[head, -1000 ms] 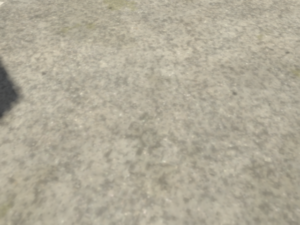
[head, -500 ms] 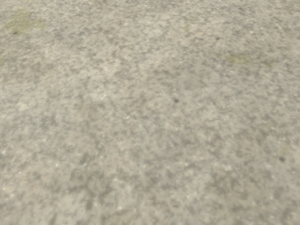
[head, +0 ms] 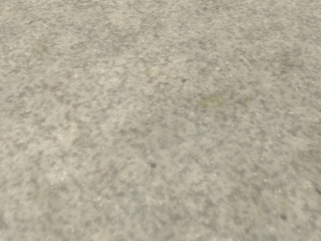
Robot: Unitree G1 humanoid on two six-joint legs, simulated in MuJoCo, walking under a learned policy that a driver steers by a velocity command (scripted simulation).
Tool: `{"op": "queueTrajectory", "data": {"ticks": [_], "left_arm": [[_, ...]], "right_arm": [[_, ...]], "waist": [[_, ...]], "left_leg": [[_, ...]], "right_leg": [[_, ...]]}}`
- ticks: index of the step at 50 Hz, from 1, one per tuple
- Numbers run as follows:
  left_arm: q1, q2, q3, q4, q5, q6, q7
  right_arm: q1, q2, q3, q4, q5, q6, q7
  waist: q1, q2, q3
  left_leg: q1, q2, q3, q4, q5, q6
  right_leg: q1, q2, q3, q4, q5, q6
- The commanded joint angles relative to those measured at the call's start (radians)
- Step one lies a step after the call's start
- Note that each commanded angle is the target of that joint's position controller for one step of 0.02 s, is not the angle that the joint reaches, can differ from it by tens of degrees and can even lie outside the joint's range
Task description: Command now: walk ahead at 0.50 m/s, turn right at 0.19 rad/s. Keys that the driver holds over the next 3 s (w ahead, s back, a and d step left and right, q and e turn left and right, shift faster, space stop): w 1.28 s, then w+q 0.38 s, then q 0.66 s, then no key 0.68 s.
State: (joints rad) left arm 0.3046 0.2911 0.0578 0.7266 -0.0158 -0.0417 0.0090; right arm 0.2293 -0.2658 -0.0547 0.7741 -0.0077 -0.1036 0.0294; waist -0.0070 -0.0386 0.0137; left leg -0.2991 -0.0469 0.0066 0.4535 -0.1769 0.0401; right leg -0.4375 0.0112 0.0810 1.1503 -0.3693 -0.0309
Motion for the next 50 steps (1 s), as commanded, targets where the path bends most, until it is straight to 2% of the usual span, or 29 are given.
{"op": "queueTrajectory", "data": {"ticks": [1, 5, 9, 12, 15, 16, 17, 18, 19, 20, 21, 22, 23, 24, 26, 28, 31, 34, 38, 41, 42, 43, 44, 45, 46, 47, 48, 49, 50], "left_arm": [[-0.025, 0.071, 0.022, -0.085, 0.004, -0.022, -0.006], [-0.136, 0.032, 0.003, -0.12, 0.012, -0.026, -0.009], [-0.252, 0.02, -0.006, -0.14, 0.004, -0.036, -0.024], [-0.325, 0.028, -0.005, -0.165, -0.005, -0.042, -0.037], [-0.328, 0.054, 0.004, -0.176, -0.005, -0.048, -0.048], [-0.275, 0.073, 0.014, -0.163, -0.001, -0.049, -0.048], [-0.158, 0.107, 0.034, -0.126, 0.005, -0.048, -0.042], [0.008, 0.159, 0.055, -0.086, 0.012, -0.045, -0.032], [0.127, 0.259, 0.076, -0.071, 0.03, -0.037, -0.023], [0.154, 0.217, 0.064, -0.058, 0.013, -0.032, -0.027], [0.092, 0.161, 0.043, -0.059, 0.006, -0.032, -0.029], [0.03, 0.133, 0.033, -0.066, 0.007, -0.032, -0.029], [-0.027, 0.112, 0.025, -0.066, 0.014, -0.033, -0.033], [-0.065, 0.086, 0.017, -0.069, 0.021, -0.04, -0.037], [-0.09, 0.085, 0.019, -0.059, 0.02, -0.052, -0.039], [-0.077, 0.104, 0.025, -0.037, 0.017, -0.063, -0.036], [-0.037, 0.121, 0.029, -0.004, 0.015, -0.061, -0.024], [0.015, 0.144, 0.033, 0.029, 0.007, -0.054, -0.015], [0.092, 0.159, 0.037, 0.082, -0.002, -0.037, -0.01], [0.101, 0.171, 0.042, 0.107, -0.005, -0.02, -0.003], [0.092, 0.178, 0.044, 0.109, -0.004, -0.014, -0.001], [0.073, 0.182, 0.044, 0.109, -0.004, -0.008, 0.002], [0.073, 0.159, 0.034, 0.105, 0.003, -0.004, 0.004], [0.114, 0.101, 0.009, 0.079, 0.029, -0.011, 0.006], [0.217, -0.001, -0.02, 0.082, 0.018, -0.032, -0.005], [0.126, 0.113, 0.006, 0.084, -0.007, -0.05, -0.011], [0.028, 0.149, 0.017, 0.05, -0.027, -0.06, -0.014], [-0.021, 0.139, 0.015, 0.042, -0.019, -0.062, -0.009], [-0.032, 0.127, 0.019, 0.039, -0.004, -0.059, -0.006]], "right_arm": [[0.022, -0.102, -0.019, -0.036, 0.003, -0.011, -0.007], [0.06, -0.159, -0.032, -0.006, 0.016, -0.006, -0.017], [0.111, -0.178, -0.031, 0.026, 0.026, 0.008, -0.021], [0.163, -0.185, -0.03, 0.056, 0.032, 0.021, -0.021], [0.168, -0.206, -0.037, 0.073, 0.035, 0.039, -0.027], [0.152, -0.217, -0.04, 0.073, 0.036, 0.043, -0.03], [0.142, -0.21, -0.036, 0.072, 0.037, 0.047, -0.032], [0.134, -0.177, -0.021, 0.056, 0.024, 0.046, -0.035], [0.203, -0.081, 0.01, 0.021, 0.006, 0.029, -0.033], [0.217, -0.09, 0.014, 0.031, 0.015, 0.009, -0.028], [0.149, -0.173, -0.01, 0.015, 0.04, -0.003, -0.019], [0.078, -0.174, -0.01, -0.001, 0.046, -0.007, -0.016], [0.044, -0.161, -0.011, -0.004, 0.033, -0.006, -0.018], [0.049, -0.155, -0.016, 0.001, 0.021, 0.004, -0.02], [0.085, -0.114, -0.01, 0.016, 0.018, 0.025, -0.021], [0.051, -0.102, -0.008, 0.004, 0.012, 0.037, -0.026], [-0.056, -0.087, -0.002, -0.025, 0.006, 0.034, -0.023], [-0.166, -0.067, 0.009, -0.051, 0.012, 0.022, -0.01], [-0.274, -0.076, 0.012, -0.093, 0.022, 0.014, 0.009], [-0.276, -0.098, 0.007, -0.107, 0.021, 0.007, 0.022], [-0.241, -0.112, 0.001, -0.1, 0.02, 0.006, 0.023], [-0.155, -0.136, -0.013, -0.077, 0.018, 0.004, 0.019], [-0.002, -0.185, -0.038, -0.031, 0.015, 0.005, 0.01], [0.163, -0.27, -0.06, -0.004, 0.003, 0.009, 0.001], [0.207, -0.294, -0.065, 0.019, 0.013, 0.017, 0.005], [0.195, -0.202, -0.04, 0.012, 0.025, 0.018, 0.005], [0.115, -0.176, -0.03, 0.0, 0.022, 0.017, 0.001], [0.048, -0.158, -0.023, -0.012, 0.013, 0.017, 0.0], [0.005, -0.136, -0.018, -0.016, 0.004, 0.014, 0.001]], "waist": [[-0.004, 0.148, -0.024], [-0.03, 0.114, 0.0], [-0.071, 0.114, 0.02], [-0.09, 0.116, 0.04], [-0.06, 0.129, 0.038], [-0.02, 0.133, 0.008], [0.043, 0.118, -0.066], [0.115, 0.087, -0.187], [0.113, -0.127, -0.336], [0.114, -0.233, -0.406], [0.111, -0.146, -0.253], [0.09, -0.091, -0.147], [0.06, -0.036, -0.075], [0.027, -0.042, -0.045], [-0.011, -0.058, -0.038], [-0.018, -0.04, -0.016], [0.01, -0.014, 0.015], [0.052, -0.01, 0.036], [0.085, -0.008, 0.062], [0.064, -0.024, 0.048], [0.041, -0.037, 0.025], [-0.011, -0.042, -0.029], [-0.078, -0.023, -0.134], [-0.112, 0.113, -0.298], [-0.068, 0.347, -0.407], [-0.11, 0.228, -0.334], [-0.096, 0.179, -0.187], [-0.069, 0.104, -0.107], [-0.038, 0.098, -0.059]], "left_leg": [[0.194, 0.258, -0.325, -0.261, 0.033, 0.172], [0.192, 0.26, -0.226, -0.308, 0.156, 0.189], [0.185, 0.23, -0.129, -0.305, 0.201, 0.158], [0.235, 0.262, -0.133, -0.283, 0.208, 0.149], [0.311, 0.3, -0.14, -0.222, 0.308, 0.126], [0.316, 0.291, -0.122, -0.156, 0.439, 0.112], [0.291, 0.252, -0.08, -0.019, 0.576, 0.09], [0.161, 0.206, -0.042, 0.199, 0.505, 0.055], [-0.215, 0.068, 0.025, 0.583, 0.101, -0.016], [-0.385, 0.012, -0.085, 0.763, -0.395, -0.024], [-0.48, 0.076, -0.112, 0.833, -0.356, -0.015], [-0.481, 0.122, -0.083, 0.805, -0.266, -0.007], [-0.45, 0.151, -0.068, 0.746, -0.195, -0.012], [-0.394, 0.179, -0.076, 0.693, -0.143, -0.018], [-0.318, 0.188, -0.07, 0.652, -0.092, -0.037], [-0.341, 0.191, -0.066, 0.584, -0.024, -0.055], [-0.374, 0.187, -0.061, 0.394, 0.146, -0.067], [-0.325, 0.154, -0.032, 0.211, 0.281, -0.061], [-0.342, 0.13, -0.033, 0.1, 0.267, -0.038], [-0.316, 0.112, -0.028, 0.051, 0.156, -0.001], [-0.253, 0.093, -0.009, 0.042, 0.117, 0.014], [-0.12, 0.06, 0.024, 0.018, 0.11, 0.036], [0.113, 0.064, 0.022, 0.027, 0.14, 0.07], [0.462, 0.272, -0.215, 0.086, 0.2, 0.155], [0.716, 0.436, -0.662, -0.06, -0.066, 0.287], [0.67, 0.41, -0.682, -0.134, -0.22, 0.249], [0.534, 0.383, -0.549, -0.16, -0.192, 0.211], [0.394, 0.348, -0.45, -0.186, -0.089, 0.196], [0.285, 0.318, -0.38, -0.214, 0.002, 0.194]], "right_leg": [[-0.218, -0.1, 0.015, -0.064, 0.066, 0.01], [-0.245, -0.116, -0.021, -0.289, 0.206, 0.037], [-0.163, -0.085, -0.059, -0.505, 0.384, 0.045], [-0.143, -0.066, -0.067, -0.578, 0.394, 0.031], [-0.1, -0.05, -0.072, -0.637, 0.306, -0.009], [-0.011, -0.028, -0.092, -0.664, 0.292, -0.028], [0.163, -0.004, -0.115, -0.694, 0.305, -0.056], [0.429, -0.076, -0.046, -0.66, 0.326, -0.1], [0.803, -0.331, 0.352, -0.674, 0.243, -0.229], [0.849, -0.412, 0.648, -0.813, 0.106, -0.301], [0.737, -0.378, 0.544, -0.838, 0.032, -0.261], [0.598, -0.331, 0.405, -0.859, 0.067, -0.23], [0.467, -0.287, 0.319, -0.896, 0.136, -0.214], [0.378, -0.254, 0.258, -0.929, 0.215, -0.202], [0.283, -0.231, 0.19, -0.981, 0.304, -0.212], [0.257, -0.224, 0.13, -1.01, 0.37, -0.223], [0.272, -0.202, 0.06, -1.027, 0.409, -0.205], [0.282, -0.184, 0.008, -1.033, 0.389, -0.178], [0.403, -0.234, 0.018, -0.993, 0.387, -0.171], [0.5, -0.271, 0.032, -0.921, 0.492, -0.146], [0.515, -0.268, 0.027, -0.876, 0.6, -0.135], [0.508, -0.241, 0.0, -0.774, 0.763, -0.117], [0.436, -0.187, -0.041, -0.588, 0.802, -0.088], [0.182, -0.111, -0.086, -0.256, 0.504, -0.045], [-0.169, 0.058, -0.046, 0.028, -0.183, 0.009], [-0.281, 0.007, 0.056, 0.125, -0.216, -0.004], [-0.335, -0.043, 0.025, 0.12, -0.121, -0.015], [-0.306, -0.089, -0.003, 0.079, -0.033, -0.012], [-0.264, -0.119, -0.006, 0.022, 0.025, -0.004]]}}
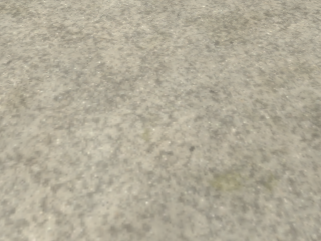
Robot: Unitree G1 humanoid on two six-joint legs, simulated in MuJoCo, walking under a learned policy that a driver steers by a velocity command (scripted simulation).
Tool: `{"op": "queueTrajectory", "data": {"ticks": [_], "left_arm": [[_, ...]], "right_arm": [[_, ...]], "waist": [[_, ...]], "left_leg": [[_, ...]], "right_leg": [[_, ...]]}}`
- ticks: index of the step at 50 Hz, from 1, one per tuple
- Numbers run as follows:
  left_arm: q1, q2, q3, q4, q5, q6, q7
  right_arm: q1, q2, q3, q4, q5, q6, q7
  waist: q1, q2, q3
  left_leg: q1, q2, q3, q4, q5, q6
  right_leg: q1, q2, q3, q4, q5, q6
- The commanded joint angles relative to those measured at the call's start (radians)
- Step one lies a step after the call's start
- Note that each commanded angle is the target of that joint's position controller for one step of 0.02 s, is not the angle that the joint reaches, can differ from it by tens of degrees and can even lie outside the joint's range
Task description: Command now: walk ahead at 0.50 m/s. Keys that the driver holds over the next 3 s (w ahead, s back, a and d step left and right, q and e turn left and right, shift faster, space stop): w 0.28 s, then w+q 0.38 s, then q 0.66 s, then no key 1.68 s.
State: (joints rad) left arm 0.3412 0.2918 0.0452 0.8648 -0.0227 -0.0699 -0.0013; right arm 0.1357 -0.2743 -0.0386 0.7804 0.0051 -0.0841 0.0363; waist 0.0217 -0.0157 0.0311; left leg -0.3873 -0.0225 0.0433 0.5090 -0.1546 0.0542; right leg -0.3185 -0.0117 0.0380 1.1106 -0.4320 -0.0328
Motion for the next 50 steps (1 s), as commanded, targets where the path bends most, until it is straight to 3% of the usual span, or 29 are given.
{"op": "queueTrajectory", "data": {"ticks": [1, 3, 5, 11, 15, 18, 19, 20, 21, 22, 23, 24, 25, 26, 28, 30, 32, 35, 38, 41, 43, 44, 45, 46, 47, 48, 49, 50], "left_arm": [[-0.046, 0.111, 0.032, -0.092, 0.008, -0.022, 0.004], [-0.019, 0.074, 0.026, -0.08, 0.009, -0.003, 0.006], [-0.071, 0.064, 0.023, -0.099, 0.017, 0.007, 0.009], [-0.272, 0.032, 0.007, -0.145, 0.016, -0.009, -0.008], [-0.379, 0.045, 0.006, -0.185, 0.007, -0.018, -0.027], [-0.348, 0.081, 0.018, -0.187, 0.009, -0.03, -0.036], [-0.279, 0.101, 0.029, -0.169, 0.011, -0.034, -0.034], [-0.137, 0.145, 0.054, -0.125, 0.015, -0.036, -0.026], [0.04, 0.215, 0.075, -0.094, 0.03, -0.035, -0.015], [0.094, 0.292, 0.093, -0.071, 0.032, -0.023, -0.014], [0.092, 0.185, 0.066, -0.08, 0.025, -0.021, -0.014], [0.021, 0.138, 0.051, -0.088, 0.023, -0.024, -0.011], [-0.049, 0.114, 0.042, -0.094, 0.026, -0.027, -0.009], [-0.101, 0.081, 0.034, -0.092, 0.027, -0.031, -0.011], [-0.148, 0.058, 0.031, -0.083, 0.038, -0.042, -0.012], [-0.158, 0.071, 0.038, -0.067, 0.036, -0.052, -0.009], [-0.149, 0.091, 0.046, -0.051, 0.039, -0.054, -0.002], [-0.165, 0.111, 0.05, -0.042, 0.042, -0.043, 0.012], [-0.14, 0.14, 0.057, -0.03, 0.032, -0.021, 0.03], [-0.128, 0.167, 0.067, -0.02, 0.007, 0.005, 0.038], [-0.157, 0.189, 0.077, -0.03, -0.012, 0.021, 0.044], [-0.173, 0.189, 0.079, -0.037, -0.018, 0.03, 0.046], [-0.173, 0.166, 0.072, -0.041, -0.017, 0.035, 0.044], [-0.111, 0.106, 0.051, -0.054, 0.03, 0.03, 0.036], [-0.005, 0.034, 0.025, -0.077, 0.065, 0.02, 0.021], [-0.051, 0.114, 0.038, -0.066, 0.031, 0.014, 0.01], [-0.136, 0.132, 0.044, -0.093, 0.001, 0.015, 0.01], [-0.17, 0.122, 0.044, -0.091, 0.01, 0.021, 0.023]], "right_arm": [[0.078, -0.109, -0.029, -0.024, -0.018, -0.009, -0.005], [0.073, -0.109, -0.03, -0.014, -0.012, -0.019, -0.004], [0.089, -0.133, -0.037, 0.003, -0.007, -0.023, -0.011], [0.169, -0.168, -0.045, 0.05, 0.005, -0.009, -0.031], [0.243, -0.178, -0.049, 0.094, 0.016, 0.009, -0.034], [0.237, -0.196, -0.058, 0.105, 0.021, 0.026, -0.042], [0.214, -0.203, -0.06, 0.101, 0.022, 0.031, -0.044], [0.21, -0.179, -0.051, 0.097, 0.017, 0.033, -0.045], [0.212, -0.117, -0.027, 0.071, -0.005, 0.032, -0.044], [0.347, 0.003, 0.006, 0.056, 0.003, 0.013, -0.039], [0.304, -0.103, -0.018, 0.075, 0.026, 0.001, -0.038], [0.218, -0.162, -0.038, 0.048, 0.046, -0.005, -0.037], [0.172, -0.154, -0.039, 0.039, 0.042, -0.003, -0.043], [0.152, -0.143, -0.044, 0.037, 0.03, 0.003, -0.046], [0.185, -0.104, -0.047, 0.043, 0.03, 0.029, -0.044], [0.172, -0.073, -0.046, 0.029, 0.029, 0.051, -0.043], [0.135, -0.066, -0.047, 0.007, 0.023, 0.062, -0.043], [0.07, -0.054, -0.043, -0.021, 0.014, 0.056, -0.028], [-0.03, -0.031, -0.033, -0.067, 0.001, 0.052, -0.005], [-0.048, -0.058, -0.044, -0.104, 0.002, 0.063, 0.015], [0.009, -0.097, -0.062, -0.108, -0.003, 0.07, 0.021], [0.089, -0.128, -0.079, -0.093, -0.002, 0.07, 0.021], [0.204, -0.175, -0.105, -0.063, -0.001, 0.067, 0.009], [0.24, -0.273, -0.128, -0.067, -0.003, 0.071, -0.02], [0.169, -0.337, -0.123, -0.115, -0.025, 0.069, -0.025], [0.174, -0.272, -0.109, -0.139, -0.02, 0.065, -0.01], [0.113, -0.229, -0.098, -0.15, -0.008, 0.057, -0.006], [0.061, -0.191, -0.089, -0.147, 0.012, 0.057, -0.011]], "waist": [[-0.036, 0.098, -0.072], [-0.011, 0.104, -0.064], [-0.012, 0.088, -0.03], [-0.076, 0.07, 0.016], [-0.106, 0.07, 0.044], [-0.061, 0.088, 0.027], [-0.015, 0.095, -0.009], [0.05, 0.077, -0.102], [0.115, -0.012, -0.262], [0.057, -0.289, -0.394], [0.095, -0.209, -0.373], [0.089, -0.154, -0.224], [0.061, -0.1, -0.153], [0.037, -0.087, -0.092], [-0.01, -0.106, -0.058], [-0.027, -0.077, -0.025], [-0.027, -0.052, -0.003], [-0.022, -0.04, 0.031], [0.014, -0.034, 0.028], [0.006, -0.054, 0.003], [-0.038, -0.075, -0.037], [-0.082, -0.066, -0.076], [-0.139, -0.017, -0.135], [-0.12, 0.179, -0.206], [-0.005, 0.305, -0.337], [-0.082, 0.147, -0.459], [-0.075, 0.1, -0.332], [-0.05, 0.031, -0.219]], "left_leg": [[0.307, 0.268, -0.368, -0.296, 0.036, 0.174], [0.241, 0.25, -0.299, -0.343, 0.098, 0.186], [0.218, 0.249, -0.249, -0.377, 0.153, 0.198], [0.239, 0.199, -0.114, -0.399, 0.171, 0.15], [0.345, 0.25, -0.137, -0.353, 0.163, 0.142], [0.405, 0.281, -0.186, -0.268, 0.241, 0.12], [0.396, 0.265, -0.18, -0.194, 0.345, 0.106], [0.346, 0.208, -0.147, -0.034, 0.421, 0.078], [0.168, 0.139, -0.099, 0.258, 0.224, 0.038], [-0.215, -0.027, -0.051, 0.599, -0.348, -0.028], [-0.314, 0.012, -0.176, 0.735, -0.432, -0.026], [-0.373, 0.057, -0.172, 0.764, -0.349, -0.015], [-0.35, 0.103, -0.149, 0.741, -0.262, -0.017], [-0.321, 0.128, -0.149, 0.694, -0.202, -0.021], [-0.226, 0.16, -0.153, 0.65, -0.136, -0.028], [-0.238, 0.169, -0.149, 0.619, -0.098, -0.037], [-0.285, 0.172, -0.157, 0.552, -0.024, -0.048], [-0.262, 0.154, -0.114, 0.361, 0.123, -0.057], [-0.185, 0.117, -0.023, 0.202, 0.213, -0.054], [-0.169, 0.093, -0.005, 0.132, 0.149, -0.026], [-0.094, 0.048, 0.027, 0.112, 0.05, 0.009], [-0.001, 0.016, 0.042, 0.069, 0.048, 0.034], [0.162, -0.023, 0.039, -0.027, 0.162, 0.067], [0.397, 0.144, -0.196, -0.019, 0.61, 0.131], [0.633, 0.38, -0.641, 0.002, 0.885, 0.363], [0.622, 0.388, -0.671, -0.083, 0.663, 0.382], [0.524, 0.339, -0.568, -0.122, 0.481, 0.332], [0.393, 0.281, -0.482, -0.149, 0.342, 0.267]], "right_leg": [[-0.318, -0.118, 0.044, 0.033, 0.125, 0.002], [-0.275, -0.127, 0.033, -0.017, 0.15, 0.018], [-0.316, -0.136, 0.025, -0.098, 0.216, 0.04], [-0.288, -0.096, -0.019, -0.457, 0.516, 0.052], [-0.294, -0.073, -0.012, -0.564, 0.496, 0.033], [-0.219, -0.051, -0.005, -0.62, 0.392, 0.004], [-0.11, -0.029, -0.026, -0.646, 0.373, -0.01], [0.102, -0.018, -0.041, -0.655, 0.377, -0.036], [0.403, -0.175, 0.112, -0.61, 0.392, -0.094], [0.726, -0.407, 0.542, -0.706, 0.187, -0.237], [0.682, -0.396, 0.632, -0.791, 0.03, -0.227], [0.561, -0.369, 0.485, -0.814, 0.029, -0.182], [0.439, -0.333, 0.374, -0.84, 0.106, -0.159], [0.337, -0.299, 0.285, -0.875, 0.185, -0.147], [0.222, -0.264, 0.162, -0.935, 0.279, -0.136], [0.181, -0.265, 0.076, -0.972, 0.362, -0.148], [0.187, -0.265, 0.009, -0.99, 0.416, -0.154], [0.18, -0.228, -0.128, -0.979, 0.592, -0.135], [0.197, -0.219, -0.218, -0.925, 0.769, -0.12], [0.304, -0.254, -0.23, -0.835, 0.85, -0.102], [0.34, -0.265, -0.233, -0.708, 1.0, -0.079], [0.336, -0.248, -0.24, -0.582, 1.027, -0.059], [0.284, -0.194, -0.26, -0.386, 0.933, -0.015], [0.054, -0.115, -0.266, -0.089, 0.441, 0.056], [-0.26, 0.079, -0.131, 0.248, -0.319, 0.121], [-0.292, 0.048, 0.056, 0.312, -0.28, 0.102], [-0.352, 0.015, 0.053, 0.28, -0.182, 0.08], [-0.363, -0.025, 0.043, 0.201, -0.098, 0.077]]}}
Over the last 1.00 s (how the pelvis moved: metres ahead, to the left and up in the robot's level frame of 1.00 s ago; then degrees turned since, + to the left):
0.54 -0.01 -0.01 -1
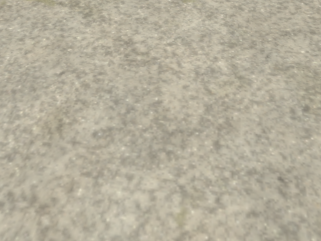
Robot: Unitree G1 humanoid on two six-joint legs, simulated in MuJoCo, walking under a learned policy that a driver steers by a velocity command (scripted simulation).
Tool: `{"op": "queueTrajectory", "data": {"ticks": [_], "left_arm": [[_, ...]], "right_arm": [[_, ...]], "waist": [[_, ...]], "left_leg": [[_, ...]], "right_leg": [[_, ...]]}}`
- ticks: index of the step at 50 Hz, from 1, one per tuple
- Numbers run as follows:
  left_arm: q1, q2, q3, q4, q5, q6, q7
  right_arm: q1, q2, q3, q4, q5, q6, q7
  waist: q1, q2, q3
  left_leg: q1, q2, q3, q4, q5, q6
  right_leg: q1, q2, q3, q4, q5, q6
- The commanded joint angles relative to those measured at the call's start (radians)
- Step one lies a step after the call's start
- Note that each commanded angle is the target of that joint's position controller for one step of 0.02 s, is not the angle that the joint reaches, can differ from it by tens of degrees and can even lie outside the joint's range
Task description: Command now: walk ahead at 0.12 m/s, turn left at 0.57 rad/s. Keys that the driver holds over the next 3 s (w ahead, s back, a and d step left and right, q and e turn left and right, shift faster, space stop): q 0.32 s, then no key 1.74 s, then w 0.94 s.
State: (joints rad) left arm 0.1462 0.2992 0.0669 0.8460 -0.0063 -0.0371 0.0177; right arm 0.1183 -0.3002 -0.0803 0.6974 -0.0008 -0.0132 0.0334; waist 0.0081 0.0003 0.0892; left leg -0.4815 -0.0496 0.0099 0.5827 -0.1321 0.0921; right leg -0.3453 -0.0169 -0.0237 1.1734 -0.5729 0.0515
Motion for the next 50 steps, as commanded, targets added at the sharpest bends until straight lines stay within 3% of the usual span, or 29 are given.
{"op": "queueTrajectory", "data": {"ticks": [1, 3, 4, 7, 12, 16, 19, 20, 21, 22, 23, 24, 25, 26, 29, 31, 33, 35, 36, 37, 38, 39, 40, 43, 50], "left_arm": [[0.011, 0.124, 0.027, -0.07, 0.01, 0.0, 0.018], [0.027, 0.124, 0.032, -0.072, 0.018, 0.019, 0.023], [0.039, 0.108, 0.03, -0.071, 0.019, 0.022, 0.025], [0.015, 0.088, 0.023, -0.081, 0.02, 0.027, 0.032], [-0.05, 0.088, 0.02, -0.105, 0.011, 0.029, 0.028], [-0.058, 0.097, 0.021, -0.115, 0.003, 0.006, 0.015], [0.026, 0.099, 0.024, -0.092, 0.004, -0.009, -0.005], [0.04, 0.134, 0.033, -0.092, 0.017, -0.01, -0.007], [0.008, 0.204, 0.043, -0.111, 0.036, -0.002, -0.001], [0.011, 0.21, 0.045, -0.106, 0.063, 0.004, -0.004], [-0.014, 0.169, 0.036, -0.127, 0.05, 0.002, -0.004], [-0.037, 0.141, 0.03, -0.13, 0.033, 0.003, 0.0], [-0.052, 0.122, 0.023, -0.132, 0.017, 0.005, 0.001], [-0.054, 0.11, 0.017, -0.128, 0.006, 0.008, 0.003], [-0.042, 0.088, 0.005, -0.113, 0.013, 0.021, 0.003], [-0.024, 0.108, 0.01, -0.102, 0.013, 0.03, 0.003], [0.011, 0.136, 0.015, -0.087, 0.007, 0.038, 0.002], [0.018, 0.125, 0.008, -0.073, -0.008, 0.036, -0.002], [0.051, 0.113, 0.001, -0.061, -0.006, 0.024, -0.005], [0.063, 0.091, -0.009, -0.066, 0.021, 0.007, -0.015], [0.078, 0.048, -0.018, -0.06, 0.026, -0.004, -0.021], [0.019, 0.077, -0.017, -0.053, 0.033, -0.004, -0.02], [-0.012, 0.084, -0.013, -0.05, 0.029, -0.001, -0.018], [-0.002, 0.079, -0.013, -0.03, 0.021, 0.018, -0.005], [0.018, 0.075, -0.009, 0.038, 0.017, 0.025, 0.007]], "right_arm": [[0.04, -0.138, -0.039, -0.07, 0.02, -0.008, -0.017], [0.016, -0.138, -0.037, -0.087, -0.006, -0.001, -0.029], [0.02, -0.146, -0.04, -0.09, -0.011, -0.001, -0.035], [0.043, -0.168, -0.049, -0.094, 0.002, 0.007, -0.054], [0.031, -0.165, -0.047, -0.108, 0.004, 0.031, -0.071], [0.042, -0.161, -0.047, -0.113, 0.005, 0.045, -0.067], [0.025, -0.136, -0.033, -0.119, 0.015, 0.057, -0.07], [0.063, -0.108, -0.023, -0.112, 0.014, 0.059, -0.072], [0.13, -0.056, -0.008, -0.112, 0.001, 0.057, -0.069], [0.082, -0.122, -0.028, -0.14, 0.006, 0.044, -0.068], [0.088, -0.191, -0.048, -0.116, -0.002, 0.038, -0.069], [0.095, -0.191, -0.055, -0.094, 0.005, 0.042, -0.068], [0.107, -0.157, -0.048, -0.071, 0.005, 0.053, -0.072], [0.109, -0.13, -0.04, -0.067, 0.003, 0.061, -0.073], [0.07, -0.058, -0.011, -0.074, 0.011, 0.061, -0.068], [0.029, -0.03, 0.006, -0.081, 0.007, 0.056, -0.062], [0.03, -0.053, 0.001, -0.071, 0.016, 0.054, -0.06], [0.08, -0.062, -0.003, -0.035, 0.011, 0.052, -0.057], [0.079, -0.091, -0.005, -0.036, 0.002, 0.051, -0.061], [0.094, -0.153, -0.015, -0.042, -0.008, 0.053, -0.07], [0.066, -0.146, -0.013, -0.021, -0.015, 0.054, -0.064], [0.042, -0.083, 0.0, -0.033, -0.017, 0.048, -0.051], [0.046, -0.061, 0.008, -0.021, -0.025, 0.041, -0.047], [0.057, -0.073, 0.01, 0.002, -0.018, 0.02, -0.048], [0.074, -0.059, 0.02, 0.051, -0.013, 0.007, -0.054]], "waist": [[-0.015, 0.015, -0.218], [0.018, 0.067, -0.203], [0.023, 0.078, -0.215], [0.01, 0.082, -0.239], [-0.017, 0.129, -0.204], [-0.032, 0.16, -0.201], [0.014, 0.159, -0.216], [0.007, 0.101, -0.218], [-0.057, -0.149, -0.22], [-0.035, -0.314, -0.162], [-0.021, -0.207, -0.156], [-0.029, -0.145, -0.151], [-0.035, -0.121, -0.144], [-0.03, -0.122, -0.135], [-0.018, -0.162, -0.144], [0.013, -0.203, -0.157], [0.029, -0.218, -0.16], [-0.004, -0.185, -0.143], [0.005, -0.146, -0.153], [0.027, -0.018, -0.198], [0.063, 0.136, -0.208], [0.022, 0.096, -0.177], [0.011, 0.077, -0.15], [0.014, 0.089, -0.086], [0.012, 0.043, -0.066]], "left_leg": [[0.367, 0.275, -0.403, -0.246, 0.248, 0.193], [0.233, 0.23, -0.366, -0.276, 0.239, 0.174], [0.218, 0.219, -0.349, -0.274, 0.272, 0.175], [0.229, 0.203, -0.354, -0.263, 0.233, 0.166], [0.2, 0.164, -0.419, -0.274, -0.084, 0.126], [0.242, 0.168, -0.492, -0.231, -0.019, 0.12], [0.249, 0.142, -0.483, -0.143, 0.108, 0.078], [0.194, 0.096, -0.439, -0.079, 0.016, 0.03], [0.082, -0.036, -0.279, 0.124, -0.299, -0.033], [-0.059, -0.113, -0.177, 0.296, -0.516, -0.082], [-0.064, -0.07, -0.209, 0.463, -0.484, -0.11], [-0.072, -0.069, -0.209, 0.527, -0.425, -0.127], [-0.073, -0.063, -0.204, 0.56, -0.393, -0.148], [-0.081, -0.056, -0.204, 0.575, -0.361, -0.164], [0.004, -0.017, -0.122, 0.371, -0.317, -0.187], [0.108, 0.022, -0.064, 0.179, -0.318, -0.19], [0.179, 0.023, -0.037, 0.022, -0.256, -0.182], [0.308, 0.019, -0.023, -0.243, -0.036, -0.144], [0.402, 0.059, -0.081, -0.269, 0.061, -0.113], [0.502, 0.164, -0.177, -0.196, 0.3, -0.074], [0.415, 0.182, -0.185, -0.16, 0.217, -0.012], [0.35, 0.158, -0.183, -0.18, 0.08, -0.004], [0.321, 0.14, -0.175, -0.192, 0.009, -0.022], [0.261, 0.119, -0.162, -0.198, -0.004, -0.05], [0.248, 0.106, -0.157, -0.202, -0.021, -0.053]], "right_leg": [[-0.302, -0.044, 0.11, 0.062, 0.098, -0.007], [-0.199, -0.031, 0.105, -0.008, 0.159, -0.008], [-0.181, -0.023, 0.102, -0.045, 0.174, -0.001], [-0.19, -0.005, 0.114, -0.17, 0.218, 0.025], [-0.164, 0.016, 0.137, -0.341, 0.287, 0.041], [-0.097, 0.04, 0.14, -0.478, 0.249, 0.026], [0.063, 0.029, 0.101, -0.735, 0.388, -0.014], [0.157, -0.06, 0.162, -0.811, 0.481, -0.05], [0.236, -0.268, 0.362, -0.843, 0.668, -0.142], [0.176, -0.375, 0.549, -0.88, 0.758, -0.313], [0.166, -0.367, 0.517, -0.866, 0.751, -0.336], [0.174, -0.306, 0.421, -0.839, 0.748, -0.294], [0.187, -0.255, 0.351, -0.82, 0.737, -0.257], [0.196, -0.242, 0.326, -0.814, 0.754, -0.252], [0.215, -0.176, 0.226, -0.81, 0.76, -0.237], [0.218, -0.169, 0.21, -0.801, 0.767, -0.237], [0.23, -0.185, 0.236, -0.788, 0.77, -0.248], [0.188, -0.167, 0.229, -0.77, 0.732, -0.213], [0.132, -0.159, 0.227, -0.773, 0.668, -0.164], [0.066, -0.109, 0.168, -0.714, 0.57, -0.107], [0.098, -0.035, 0.079, -0.739, 0.395, -0.051], [0.137, -0.027, 0.067, -0.728, 0.384, -0.015], [0.14, -0.022, 0.062, -0.724, 0.401, -0.006], [0.142, -0.027, 0.067, -0.722, 0.437, -0.013], [0.163, -0.027, 0.067, -0.735, 0.449, -0.002]]}}
Over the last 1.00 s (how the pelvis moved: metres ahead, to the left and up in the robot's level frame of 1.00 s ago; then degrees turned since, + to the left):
0.48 0.00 -0.01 20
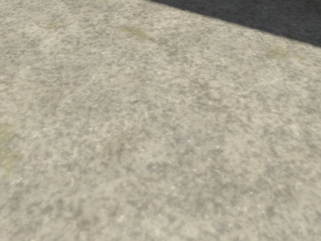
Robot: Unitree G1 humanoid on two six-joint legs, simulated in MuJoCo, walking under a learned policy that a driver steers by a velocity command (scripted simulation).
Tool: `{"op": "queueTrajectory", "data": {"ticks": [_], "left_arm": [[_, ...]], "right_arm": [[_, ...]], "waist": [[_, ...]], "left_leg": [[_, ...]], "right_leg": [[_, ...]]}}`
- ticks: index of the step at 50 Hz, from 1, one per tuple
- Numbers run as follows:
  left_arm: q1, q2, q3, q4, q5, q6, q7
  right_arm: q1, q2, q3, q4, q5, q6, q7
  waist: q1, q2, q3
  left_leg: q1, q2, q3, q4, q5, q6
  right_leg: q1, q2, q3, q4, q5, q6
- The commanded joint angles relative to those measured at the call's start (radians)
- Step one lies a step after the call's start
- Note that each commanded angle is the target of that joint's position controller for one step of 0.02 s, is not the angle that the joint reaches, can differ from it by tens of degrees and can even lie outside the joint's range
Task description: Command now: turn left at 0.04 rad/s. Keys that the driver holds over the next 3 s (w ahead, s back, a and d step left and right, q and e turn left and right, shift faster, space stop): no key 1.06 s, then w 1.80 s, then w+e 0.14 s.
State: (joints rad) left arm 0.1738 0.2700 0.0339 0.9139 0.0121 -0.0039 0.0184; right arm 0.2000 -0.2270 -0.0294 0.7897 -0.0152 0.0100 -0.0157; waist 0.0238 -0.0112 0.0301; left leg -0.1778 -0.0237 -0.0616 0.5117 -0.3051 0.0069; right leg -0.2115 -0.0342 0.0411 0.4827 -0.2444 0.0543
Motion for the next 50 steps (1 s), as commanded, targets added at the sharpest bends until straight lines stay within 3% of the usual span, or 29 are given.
{"op": "queueTrajectory", "data": {"ticks": [1, 22, 50], "left_arm": [[-0.008, 0.105, 0.024, -0.02, -0.002, -0.007, 0.008], [0.039, 0.095, 0.02, 0.119, -0.01, 0.003, 0.029], [0.118, 0.04, 0.0, 0.176, -0.013, 0.007, 0.033]], "right_arm": [[-0.007, -0.131, -0.03, -0.033, 0.002, -0.017, -0.005], [0.04, -0.118, -0.013, 0.143, 0.012, -0.02, -0.012], [0.118, -0.08, 0.009, 0.262, 0.016, -0.018, -0.021]], "waist": [[-0.003, 0.049, -0.008], [-0.009, 0.02, -0.003], [-0.018, 0.01, 0.026]], "left_leg": [[-0.054, 0.078, -0.084, -0.131, 0.156, 0.033], [-0.036, 0.037, -0.024, -0.124, 0.197, 0.019], [-0.059, 0.022, 0.009, -0.119, 0.149, 0.003]], "right_leg": [[0.032, -0.01, 0.002, -0.046, 0.124, -0.004], [0.043, -0.003, -0.01, -0.057, 0.15, -0.013], [0.016, 0.015, -0.02, -0.054, 0.123, -0.027]]}}
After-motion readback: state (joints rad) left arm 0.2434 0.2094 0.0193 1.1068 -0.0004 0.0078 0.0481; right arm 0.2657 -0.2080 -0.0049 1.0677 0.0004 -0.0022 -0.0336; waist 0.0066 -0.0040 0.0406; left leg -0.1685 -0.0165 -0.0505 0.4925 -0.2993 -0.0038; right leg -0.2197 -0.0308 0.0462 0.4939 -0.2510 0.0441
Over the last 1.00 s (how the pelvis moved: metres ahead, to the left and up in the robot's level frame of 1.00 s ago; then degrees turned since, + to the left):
0.08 -0.02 0.01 17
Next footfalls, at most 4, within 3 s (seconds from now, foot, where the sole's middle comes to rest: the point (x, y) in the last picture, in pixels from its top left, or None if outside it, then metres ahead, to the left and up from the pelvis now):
1.74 left None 0.43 0.09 -0.77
2.28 right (199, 192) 0.75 -0.14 -0.77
2.84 left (151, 137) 1.07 0.09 -0.77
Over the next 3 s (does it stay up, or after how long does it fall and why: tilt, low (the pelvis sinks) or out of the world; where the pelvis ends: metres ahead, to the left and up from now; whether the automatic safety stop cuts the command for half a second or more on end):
stays up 0.97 0.01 0.00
